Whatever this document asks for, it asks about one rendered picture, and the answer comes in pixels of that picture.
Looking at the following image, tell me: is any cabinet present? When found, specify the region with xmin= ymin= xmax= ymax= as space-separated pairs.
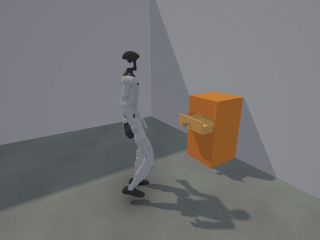
xmin=186 ymin=91 xmax=243 ymax=168

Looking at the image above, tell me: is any drawer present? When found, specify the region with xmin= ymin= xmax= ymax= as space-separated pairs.
xmin=178 ymin=113 xmax=214 ymax=135

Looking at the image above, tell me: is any robot right thigh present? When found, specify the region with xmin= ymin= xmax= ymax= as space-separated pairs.
xmin=124 ymin=124 xmax=155 ymax=167

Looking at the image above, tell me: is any robot left forearm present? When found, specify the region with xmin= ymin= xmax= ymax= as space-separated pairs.
xmin=134 ymin=107 xmax=141 ymax=118

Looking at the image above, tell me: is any handle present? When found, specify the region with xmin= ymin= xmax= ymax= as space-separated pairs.
xmin=182 ymin=122 xmax=190 ymax=127

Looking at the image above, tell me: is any right robot upper arm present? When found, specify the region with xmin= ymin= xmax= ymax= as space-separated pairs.
xmin=119 ymin=76 xmax=134 ymax=108

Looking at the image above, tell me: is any robot right shin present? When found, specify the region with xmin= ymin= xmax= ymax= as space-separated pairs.
xmin=128 ymin=159 xmax=156 ymax=191

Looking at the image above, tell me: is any left robot hand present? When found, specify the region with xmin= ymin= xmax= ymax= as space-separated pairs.
xmin=137 ymin=116 xmax=148 ymax=130

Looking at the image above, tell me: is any robot right forearm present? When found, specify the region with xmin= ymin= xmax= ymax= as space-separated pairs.
xmin=121 ymin=101 xmax=140 ymax=134

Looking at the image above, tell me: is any right robot hand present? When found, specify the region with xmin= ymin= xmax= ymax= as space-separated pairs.
xmin=134 ymin=131 xmax=151 ymax=153

